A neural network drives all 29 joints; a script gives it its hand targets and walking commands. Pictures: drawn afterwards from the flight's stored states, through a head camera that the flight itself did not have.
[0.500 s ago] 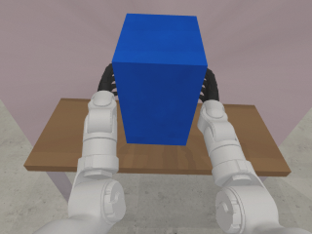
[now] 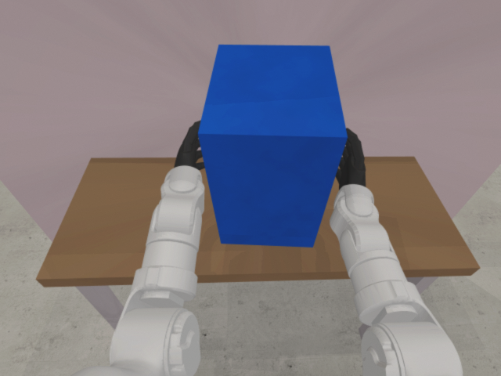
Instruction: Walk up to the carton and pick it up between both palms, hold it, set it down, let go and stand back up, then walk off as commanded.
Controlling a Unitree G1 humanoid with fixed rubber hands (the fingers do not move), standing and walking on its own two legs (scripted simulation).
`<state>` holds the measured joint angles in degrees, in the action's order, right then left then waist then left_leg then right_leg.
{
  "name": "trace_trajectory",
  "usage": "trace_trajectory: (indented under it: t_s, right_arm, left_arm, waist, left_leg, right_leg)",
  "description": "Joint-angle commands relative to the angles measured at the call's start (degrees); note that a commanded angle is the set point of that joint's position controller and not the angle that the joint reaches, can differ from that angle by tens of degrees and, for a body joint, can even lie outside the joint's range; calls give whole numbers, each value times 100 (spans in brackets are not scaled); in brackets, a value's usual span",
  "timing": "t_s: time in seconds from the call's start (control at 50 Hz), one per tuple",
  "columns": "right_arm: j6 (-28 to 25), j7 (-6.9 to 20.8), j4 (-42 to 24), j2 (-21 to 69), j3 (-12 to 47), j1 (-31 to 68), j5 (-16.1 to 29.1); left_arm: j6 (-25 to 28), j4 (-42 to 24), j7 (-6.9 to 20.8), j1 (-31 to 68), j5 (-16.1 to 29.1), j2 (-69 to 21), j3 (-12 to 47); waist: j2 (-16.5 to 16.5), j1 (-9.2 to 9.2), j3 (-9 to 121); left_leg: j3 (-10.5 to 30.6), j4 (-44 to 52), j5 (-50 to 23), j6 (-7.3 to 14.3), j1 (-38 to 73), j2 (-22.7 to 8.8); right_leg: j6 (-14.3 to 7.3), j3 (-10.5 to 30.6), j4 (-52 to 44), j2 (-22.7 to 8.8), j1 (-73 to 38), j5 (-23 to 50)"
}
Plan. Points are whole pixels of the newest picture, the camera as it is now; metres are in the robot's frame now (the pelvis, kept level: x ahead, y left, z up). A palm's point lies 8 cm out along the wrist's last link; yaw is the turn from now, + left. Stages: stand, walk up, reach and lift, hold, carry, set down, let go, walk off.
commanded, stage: set down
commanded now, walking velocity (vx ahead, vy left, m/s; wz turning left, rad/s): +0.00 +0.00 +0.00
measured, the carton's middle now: (269, 154) +0.42 -0.03 +0.13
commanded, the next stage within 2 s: none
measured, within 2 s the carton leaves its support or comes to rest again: neither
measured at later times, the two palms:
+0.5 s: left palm (193, 169) +0.41 +0.10 +0.11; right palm (349, 181) +0.37 -0.15 +0.11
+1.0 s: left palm (199, 174) +0.42 +0.10 +0.08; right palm (347, 187) +0.37 -0.16 +0.09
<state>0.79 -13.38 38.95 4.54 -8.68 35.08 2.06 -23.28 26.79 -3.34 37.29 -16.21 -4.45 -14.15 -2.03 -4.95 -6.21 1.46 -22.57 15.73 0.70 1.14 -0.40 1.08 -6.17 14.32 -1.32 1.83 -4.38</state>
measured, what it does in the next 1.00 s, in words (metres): stands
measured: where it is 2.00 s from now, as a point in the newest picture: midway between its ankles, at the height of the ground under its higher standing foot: outside the picture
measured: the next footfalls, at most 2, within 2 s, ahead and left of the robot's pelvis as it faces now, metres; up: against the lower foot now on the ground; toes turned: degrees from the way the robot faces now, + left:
none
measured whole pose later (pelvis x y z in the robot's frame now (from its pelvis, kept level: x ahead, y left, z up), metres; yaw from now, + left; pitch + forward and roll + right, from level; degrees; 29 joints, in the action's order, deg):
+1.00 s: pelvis +0.01 +0.01 +0.00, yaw -1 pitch +0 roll -2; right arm -5.1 -12.0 48.8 8.3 -20.2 38.0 -8.7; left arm -7.2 51.0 -3.5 42.1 -13.1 -1.2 -16.4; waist -0.7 -6.6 -0.4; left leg 0.4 -23.2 16.2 1.4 -6.6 0.0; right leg 1.8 -5.1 14.0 -1.6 9.5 -3.9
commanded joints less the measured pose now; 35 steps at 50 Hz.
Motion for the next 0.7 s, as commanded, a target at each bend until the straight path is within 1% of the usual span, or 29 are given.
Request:
trace_trajectory:
  t_s: [0.0, 0.02, 0.04, 0.06, 0.08, 0.1, 0.12, 0.14, 0.16, 0.18, 0.22, 0.24, 0.28, 0.3, 0.34, 0.36, 0.38, 0.4, 0.44, 0.46, 0.48, 0.5, 0.52, 0.54, 0.58, 0.6, 0.64, 0.66, 0.68]
  right_arm:
    - [-599, 973, -1881, 3124, 2617, 4844, 69]
    - [-578, 969, -1852, 3075, 2544, 4830, 71]
    - [-611, 971, -1844, 3176, 2531, 4951, 39]
    - [-562, 982, -1685, 3062, 2375, 4979, -43]
    - [-587, 972, -1731, 3080, 2450, 4786, 5]
    - [-527, 948, -1478, 3017, 2250, 4789, -77]
    - [-572, 958, -1661, 3042, 2282, 4763, -35]
    - [-560, 980, -1550, 3201, 2368, 4787, -19]
    - [-629, 1007, -1644, 3255, 2367, 4827, 22]
    - [-619, 966, -1472, 3117, 2272, 4751, -94]
    - [-676, 947, -1580, 3244, 2238, 4788, -146]
    - [-681, 934, -1572, 3163, 2246, 4760, -111]
    - [-684, 945, -1486, 3201, 2214, 4881, -152]
    - [-688, 949, -1515, 3199, 2236, 4848, -128]
    - [-664, 951, -1215, 3169, 2031, 4767, -284]
    - [-706, 954, -1337, 3242, 2094, 4808, -236]
    - [-740, 957, -1397, 3379, 2161, 4809, -190]
    - [-746, 948, -1542, 3414, 2354, 4814, -144]
    - [-705, 954, -1211, 3330, 2120, 4755, -296]
    - [-651, 965, -1019, 3256, 2038, 4710, -303]
    - [-697, 962, -1168, 3324, 2006, 4772, -362]
    - [-663, 982, -954, 3263, 1855, 4815, -425]
    - [-729, 1003, -1144, 3333, 1904, 4899, -402]
    - [-703, 1012, -1007, 3328, 1906, 4804, -431]
    - [-792, 1067, -815, 3302, 1782, 4855, -477]
    - [-869, 1077, -868, 3421, 1737, 4930, -581]
    - [-925, 1099, -900, 3476, 1723, 5090, -604]
    - [-964, 1102, -871, 3440, 1755, 5103, -618]
    - [-957, 1107, -888, 3552, 1689, 5039, -728]
  left_arm:
    - [585, -1095, 823, 4246, 681, -3764, 3053]
    - [594, -1133, 807, 4284, 745, -3738, 3082]
    - [619, -1028, 835, 4319, 725, -3734, 3046]
    - [616, -954, 836, 4452, 733, -3753, 3022]
    - [608, -1004, 865, 4386, 737, -3784, 3045]
    - [562, -702, 902, 4242, 611, -3704, 2842]
    - [595, -876, 894, 4335, 697, -3798, 3009]
    - [637, -1023, 892, 4516, 680, -3775, 2989]
    - [703, -1191, 852, 4583, 762, -3923, 3113]
    - [717, -900, 857, 4468, 772, -3893, 3076]
    - [826, -826, 901, 4514, 753, -3848, 3062]
    - [863, -974, 865, 4585, 819, -3874, 3215]
    - [924, -758, 863, 4573, 776, -3875, 3063]
    - [931, -804, 857, 4649, 808, -3896, 3125]
    - [1006, -606, 880, 4760, 789, -3845, 3016]
    - [1045, -701, 879, 4798, 772, -3864, 2998]
    - [1119, -873, 862, 4905, 883, -3927, 3147]
    - [1157, -895, 831, 4800, 855, -3914, 3135]
    - [1211, -496, 840, 4775, 740, -3801, 2922]
    - [1183, -335, 868, 4721, 703, -3749, 2821]
    - [1207, -174, 922, 4616, 627, -3673, 2666]
    - [1170, 245, 951, 4543, 516, -3556, 2336]
    - [1254, 47, 968, 4757, 607, -3635, 2427]
    - [1256, 164, 985, 4592, 458, -3513, 2226]
    - [1378, 25, 926, 4950, 495, -3673, 2369]
    - [1477, 34, 922, 5163, 531, -3742, 2381]
    - [1626, 40, 858, 5252, 701, -3788, 2503]
    - [1664, 144, 851, 5177, 625, -3767, 2482]
    - [1726, 450, 860, 5000, 598, -3640, 2235]
  waist:
    - [442, -112, 4074]
    - [458, -170, 3973]
    - [456, -95, 3845]
    - [403, -205, 3718]
    - [451, -189, 3745]
    - [448, -199, 3264]
    - [419, -304, 3615]
    - [510, -174, 3649]
    - [628, -223, 3932]
    - [480, -282, 3705]
    - [532, -318, 3922]
    - [586, -457, 4077]
    - [588, -342, 3901]
    - [675, -374, 4022]
    - [530, -452, 3785]
    - [484, -398, 4036]
    - [614, -467, 4191]
    - [566, -345, 4415]
    - [489, -410, 4132]
    - [585, -400, 3789]
    - [540, -220, 3741]
    - [339, -205, 3461]
    - [317, -223, 3856]
    - [294, -93, 3685]
    - [565, -257, 3977]
    - [556, -190, 4260]
    - [498, -263, 4629]
    - [602, -229, 4623]
    - [331, -136, 4628]
  left_leg:
    - [-153, 33, -3791, -684, 190, 96]
    - [-143, 28, -3720, -688, 193, 117]
    - [-206, 100, -3402, -625, -35, 179]
    - [-151, 159, -3274, -632, 24, 111]
    - [-155, 111, -3393, -646, 24, 130]
    - [-161, 166, -3174, -636, -53, 145]
    - [-132, 140, -3322, -695, 100, 133]
    - [-210, 128, -3380, -657, 107, 167]
    - [-167, 33, -3664, -727, 194, 125]
    - [-172, 14, -3668, -746, 118, 124]
    - [-208, -1, -3566, -732, -5, 179]
    - [-104, -70, -3886, -818, 168, 88]
    - [-190, -30, -3729, -763, 120, 157]
    - [-150, -81, -3800, -790, 171, 138]
    - [-121, -13, -3617, -785, 54, 122]
    - [-140, -27, -3672, -782, 104, 123]
    - [-147, -81, -3874, -814, 90, 145]
    - [-152, -117, -4024, -810, 135, 153]
    - [-184, -26, -3664, -758, -122, 179]
    - [-157, 37, -3510, -737, -171, 190]
    - [-242, 74, -3318, -672, -377, 214]
    - [-231, 191, -2923, -597, -566, 219]
    - [-274, 198, -2942, -569, -608, 245]
    - [-299, 235, -2842, -538, -680, 256]
    - [-187, 130, -3297, -697, -315, 133]
    - [-267, 125, -3182, -664, -338, 144]
    - [-257, 43, -3387, -699, -219, 108]
    - [-260, 55, -3436, -693, -302, 99]
    - [-349, 91, -3148, -600, -583, 175]
  right_leg:
    - [7, -231, 362, 449, -1951, 1984]
    - [6, -243, 341, 475, -1796, 1888]
    - [-16, -193, 285, 437, -1796, 1791]
    - [-16, -237, 273, 435, -1680, 1490]
    - [-29, -221, 290, 436, -1815, 1672]
    - [-9, -189, 210, 426, -1769, 1552]
    - [0, -233, 213, 450, -1690, 1589]
    - [-9, -206, 238, 438, -1728, 1643]
    - [-14, -222, 319, 449, -1684, 1770]
    - [-7, -254, 302, 442, -1640, 1862]
    - [1, -191, 316, 414, -1761, 2017]
    - [21, -245, 377, 443, -1715, 2080]
    - [21, -184, 302, 446, -1622, 1988]
    - [6, -176, 359, 439, -1618, 2042]
    - [18, -181, 285, 420, -1535, 1909]
    - [34, -164, 349, 403, -1682, 2029]
    - [38, -185, 409, 415, -1720, 2293]
    - [53, -150, 438, 415, -1784, 2447]
    - [62, -111, 393, 389, -1835, 2412]
    - [70, -126, 380, 390, -1759, 2219]
    - [35, -39, 390, 376, -1894, 2258]
    - [85, -59, 360, 326, -1977, 2107]
    - [84, -64, 403, 326, -2029, 2273]
    - [93, -21, 416, 307, -2179, 2285]
    - [71, -128, 416, 348, -1817, 2091]
    - [10, -87, 360, 353, -1738, 1913]
    - [14, -109, 404, 396, -1664, 2042]
    - [27, -104, 436, 380, -1749, 2124]
    - [28, -25, 462, 339, -1885, 2346]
